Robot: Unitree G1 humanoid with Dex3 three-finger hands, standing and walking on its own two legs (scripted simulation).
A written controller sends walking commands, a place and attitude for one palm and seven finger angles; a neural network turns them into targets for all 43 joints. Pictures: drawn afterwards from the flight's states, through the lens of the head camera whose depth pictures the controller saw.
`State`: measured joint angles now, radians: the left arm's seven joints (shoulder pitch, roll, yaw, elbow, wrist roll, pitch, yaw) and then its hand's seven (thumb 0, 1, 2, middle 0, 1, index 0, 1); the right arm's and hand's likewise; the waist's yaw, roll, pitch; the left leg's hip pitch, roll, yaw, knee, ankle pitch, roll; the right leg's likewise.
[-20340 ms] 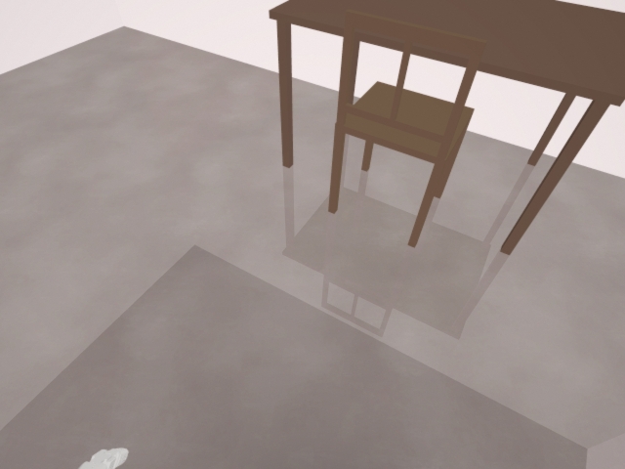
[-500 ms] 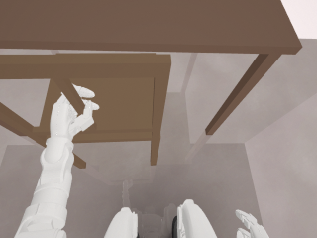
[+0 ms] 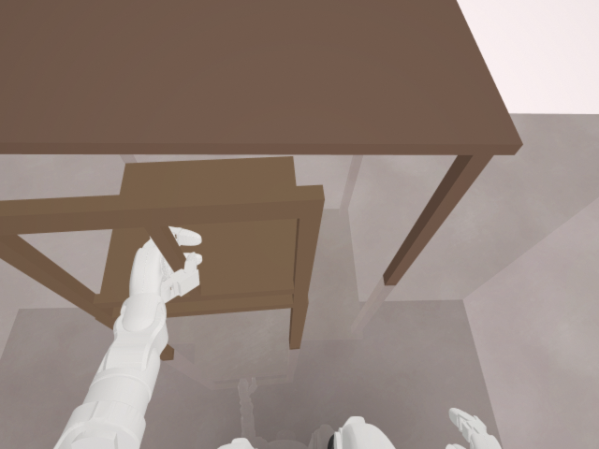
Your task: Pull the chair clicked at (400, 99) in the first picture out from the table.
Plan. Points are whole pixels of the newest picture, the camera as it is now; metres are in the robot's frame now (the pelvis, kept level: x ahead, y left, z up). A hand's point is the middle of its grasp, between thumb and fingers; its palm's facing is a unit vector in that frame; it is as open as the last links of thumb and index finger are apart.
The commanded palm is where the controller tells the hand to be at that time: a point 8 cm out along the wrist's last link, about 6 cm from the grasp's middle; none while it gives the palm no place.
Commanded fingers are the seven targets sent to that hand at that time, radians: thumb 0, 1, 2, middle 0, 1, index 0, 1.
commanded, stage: step backward, pulling the chair out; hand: left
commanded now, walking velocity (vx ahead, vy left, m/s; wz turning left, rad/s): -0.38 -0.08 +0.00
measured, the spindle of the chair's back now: (178, 262) +0.39 +0.18 -0.06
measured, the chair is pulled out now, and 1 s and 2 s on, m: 0.05 0.20 0.30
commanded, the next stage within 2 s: none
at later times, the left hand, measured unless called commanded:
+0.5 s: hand (204, 312) +0.30 +0.13 -0.05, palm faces +0.03 -0.99 -0.15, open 5.0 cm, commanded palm +0.28 +0.18 -0.05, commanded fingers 0.00 0.90 0.90 -0.50 -1.45 -0.50 -1.45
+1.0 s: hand (211, 383) +0.21 +0.11 -0.05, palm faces -0.02 -0.99 -0.16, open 5.1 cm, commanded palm +0.21 +0.16 -0.04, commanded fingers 0.00 0.90 0.90 -0.50 -1.45 -0.50 -1.45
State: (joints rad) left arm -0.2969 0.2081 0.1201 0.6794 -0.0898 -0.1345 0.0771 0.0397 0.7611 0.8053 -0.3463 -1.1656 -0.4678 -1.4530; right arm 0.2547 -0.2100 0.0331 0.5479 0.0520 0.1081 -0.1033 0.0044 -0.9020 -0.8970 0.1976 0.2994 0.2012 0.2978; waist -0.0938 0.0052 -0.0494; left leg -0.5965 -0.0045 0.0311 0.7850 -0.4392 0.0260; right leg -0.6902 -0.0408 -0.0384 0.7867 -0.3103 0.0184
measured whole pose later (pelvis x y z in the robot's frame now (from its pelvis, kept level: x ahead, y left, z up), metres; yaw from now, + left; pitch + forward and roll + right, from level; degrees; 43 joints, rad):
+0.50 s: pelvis -0.05 +0.00 +0.02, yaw -3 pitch +6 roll +0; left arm -0.34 0.19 0.08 0.89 -0.09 -0.20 0.09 0.04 0.74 0.80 -0.33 -1.14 -0.49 -1.45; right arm 0.22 -0.21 0.02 0.64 0.04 0.14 -0.12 0.00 -0.90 -0.90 0.20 0.30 0.20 0.30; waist -0.07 0.00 0.07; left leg -0.40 0.01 0.10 0.58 -0.30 0.02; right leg -0.49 -0.03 -0.02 0.55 -0.17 0.01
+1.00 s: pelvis -0.12 +0.00 +0.02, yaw -3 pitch +2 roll +0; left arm -0.33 0.14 -0.03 0.94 -0.09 -0.18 0.12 0.03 0.73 0.79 -0.30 -1.13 -0.49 -1.45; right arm 0.26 -0.25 0.02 0.67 0.06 0.07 -0.14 0.01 -0.90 -0.90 0.19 0.30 0.20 0.30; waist -0.05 0.01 0.08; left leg -0.41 0.00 0.08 0.56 -0.19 0.04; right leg -0.50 -0.03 -0.02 0.65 -0.31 -0.01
